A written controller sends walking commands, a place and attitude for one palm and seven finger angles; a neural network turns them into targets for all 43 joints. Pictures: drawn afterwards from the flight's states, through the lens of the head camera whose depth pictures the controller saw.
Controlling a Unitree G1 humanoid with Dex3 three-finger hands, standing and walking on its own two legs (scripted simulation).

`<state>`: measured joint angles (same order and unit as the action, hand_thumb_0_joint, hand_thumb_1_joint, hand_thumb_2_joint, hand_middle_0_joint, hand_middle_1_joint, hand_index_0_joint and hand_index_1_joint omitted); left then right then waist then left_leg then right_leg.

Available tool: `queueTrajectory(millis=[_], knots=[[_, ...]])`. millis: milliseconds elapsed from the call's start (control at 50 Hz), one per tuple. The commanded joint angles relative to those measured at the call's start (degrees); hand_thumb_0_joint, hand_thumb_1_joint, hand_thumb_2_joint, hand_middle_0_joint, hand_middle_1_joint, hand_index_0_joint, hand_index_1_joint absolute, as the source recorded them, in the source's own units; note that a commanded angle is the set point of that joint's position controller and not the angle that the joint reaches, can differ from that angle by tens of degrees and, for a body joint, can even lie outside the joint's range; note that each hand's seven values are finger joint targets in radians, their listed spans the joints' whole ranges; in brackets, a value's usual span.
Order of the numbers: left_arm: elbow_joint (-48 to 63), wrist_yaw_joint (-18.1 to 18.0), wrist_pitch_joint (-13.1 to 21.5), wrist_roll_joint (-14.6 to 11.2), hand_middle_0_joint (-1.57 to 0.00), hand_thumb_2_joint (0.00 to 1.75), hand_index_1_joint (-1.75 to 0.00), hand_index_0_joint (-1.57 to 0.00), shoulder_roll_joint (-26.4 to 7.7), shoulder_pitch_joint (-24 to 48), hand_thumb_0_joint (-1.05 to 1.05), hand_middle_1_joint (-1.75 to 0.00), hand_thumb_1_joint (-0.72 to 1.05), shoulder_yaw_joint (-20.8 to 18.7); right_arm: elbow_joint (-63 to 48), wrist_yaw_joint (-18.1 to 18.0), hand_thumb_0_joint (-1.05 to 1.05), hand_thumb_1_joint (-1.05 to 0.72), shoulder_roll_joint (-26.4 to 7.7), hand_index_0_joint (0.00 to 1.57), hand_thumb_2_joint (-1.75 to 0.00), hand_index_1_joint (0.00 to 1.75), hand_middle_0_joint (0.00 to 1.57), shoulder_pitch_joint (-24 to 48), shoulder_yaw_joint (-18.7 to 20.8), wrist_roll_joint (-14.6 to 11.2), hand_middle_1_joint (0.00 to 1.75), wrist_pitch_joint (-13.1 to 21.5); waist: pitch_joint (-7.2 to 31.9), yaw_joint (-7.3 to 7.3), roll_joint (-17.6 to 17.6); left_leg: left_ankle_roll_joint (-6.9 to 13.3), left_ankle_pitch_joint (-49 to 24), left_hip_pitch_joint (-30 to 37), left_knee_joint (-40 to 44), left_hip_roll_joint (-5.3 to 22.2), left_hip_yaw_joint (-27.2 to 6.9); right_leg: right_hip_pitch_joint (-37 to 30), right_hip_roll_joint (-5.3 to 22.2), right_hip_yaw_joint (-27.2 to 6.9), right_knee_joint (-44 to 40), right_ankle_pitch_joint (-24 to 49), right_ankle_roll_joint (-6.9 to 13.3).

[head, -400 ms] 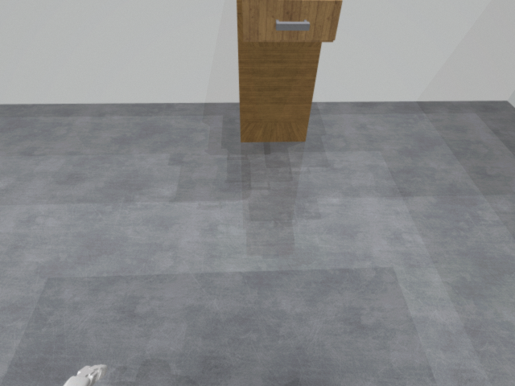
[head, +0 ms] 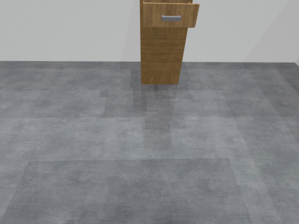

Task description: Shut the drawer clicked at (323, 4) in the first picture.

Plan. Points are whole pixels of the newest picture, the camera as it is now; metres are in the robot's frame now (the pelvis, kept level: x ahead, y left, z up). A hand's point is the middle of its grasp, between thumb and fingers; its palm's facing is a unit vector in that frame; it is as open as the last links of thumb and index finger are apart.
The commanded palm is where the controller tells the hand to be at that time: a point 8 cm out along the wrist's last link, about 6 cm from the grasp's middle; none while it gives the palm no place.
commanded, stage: stand and wait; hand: left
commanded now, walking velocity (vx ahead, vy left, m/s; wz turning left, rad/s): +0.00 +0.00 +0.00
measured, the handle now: (170, 17) +1.31 -0.06 +0.04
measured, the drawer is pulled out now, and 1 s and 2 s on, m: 0.30 0.30 0.30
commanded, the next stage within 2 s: look at it before walking up in 0.42 s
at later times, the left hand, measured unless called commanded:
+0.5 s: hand out of the picture +0.06 +0.24 -0.15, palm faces -0.03 -0.94 -0.33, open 7.4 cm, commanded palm none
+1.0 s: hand out of the picture +0.06 +0.24 -0.15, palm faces -0.04 -0.95 -0.32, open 7.4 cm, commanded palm none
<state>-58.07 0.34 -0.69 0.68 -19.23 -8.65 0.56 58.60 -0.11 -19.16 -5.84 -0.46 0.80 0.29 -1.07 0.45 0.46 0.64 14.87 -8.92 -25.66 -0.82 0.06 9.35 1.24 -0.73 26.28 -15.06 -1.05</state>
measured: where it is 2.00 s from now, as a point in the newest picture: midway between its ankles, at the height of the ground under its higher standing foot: outside the picture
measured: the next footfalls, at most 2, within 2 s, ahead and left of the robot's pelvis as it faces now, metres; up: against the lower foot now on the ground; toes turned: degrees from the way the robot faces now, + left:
left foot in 2.00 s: +0.41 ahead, +0.00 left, +0.00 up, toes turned -12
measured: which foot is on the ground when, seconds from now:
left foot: down 0.00-1.00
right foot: down 0.00-1.00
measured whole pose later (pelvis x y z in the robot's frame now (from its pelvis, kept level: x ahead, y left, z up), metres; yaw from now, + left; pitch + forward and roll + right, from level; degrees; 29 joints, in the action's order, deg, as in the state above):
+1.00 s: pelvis -0.02 -0.01 +0.00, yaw -1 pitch -2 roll +0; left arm -62.3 0.4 0.1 0.7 -19.3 -8.5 0.5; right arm 63.9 0.1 -19.4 -7.1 -0.4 0.4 0.6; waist -1.5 0.0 0.4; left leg -0.1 11.4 -8.2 -21.5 0.0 0.3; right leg 8.8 0.4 -1.0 22.0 -11.3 -0.5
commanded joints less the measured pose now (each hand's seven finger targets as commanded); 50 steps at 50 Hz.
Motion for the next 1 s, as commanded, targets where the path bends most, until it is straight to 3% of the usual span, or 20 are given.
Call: queueTrajectory(millis=[0,480,800,980], knots=[[3.37,-1.03,1.86,-0.02,-0.20,0.90,-0.30,-0.20,-12.01,3.34,0.00,-0.30,0.90,-2.66,-3.53,-0.76,0.00,-0.90,-11.55,0.20,-0.90,0.30,0.20,3.42,3.00,-0.10,0.30,1.59,3.85,-0.48,0.15,1.71,-10.73,0.82,4.63,6.78,-5.21,-0.19,5.57,-4.99,-4.71,10.38,2.93],[-0.27,-0.87,1.93,0.04,-0.20,0.90,-0.30,-0.20,-12.01,2.99,0.00,-0.30,0.90,-2.39,1.05,-0.47,0.00,-0.90,-11.90,0.20,-0.90,0.30,0.20,1.23,2.64,-0.28,0.30,1.58,0.94,-0.31,0.10,1.23,-4.74,-1.02,7.78,7.05,-6.41,1.48,5.18,-6.35,-8.11,2.27,2.78],[-0.49,-0.98,2.33,0.00,-0.20,0.90,-0.30,-0.20,-11.86,2.51,0.00,-0.30,0.90,-2.42,1.39,-0.53,0.00,-0.90,-11.72,0.20,-0.90,0.30,0.20,1.57,2.73,-0.34,0.30,1.86,3.63,-0.37,-0.13,0.99,-10.26,1.64,7.18,7.65,-5.72,-0.32,5.55,-5.94,-7.50,9.46,2.77],[-0.76,-0.98,2.23,0.04,-0.20,0.90,-0.30,-0.20,-11.81,2.39,0.00,-0.30,0.90,-2.43,1.56,-0.59,0.00,-0.90,-11.89,0.20,-0.90,0.30,0.20,1.58,2.64,-0.41,0.30,1.78,2.76,-0.34,-0.28,0.96,-10.22,1.75,7.79,7.75,-5.80,-0.35,5.43,-5.80,-8.01,9.39,2.66]])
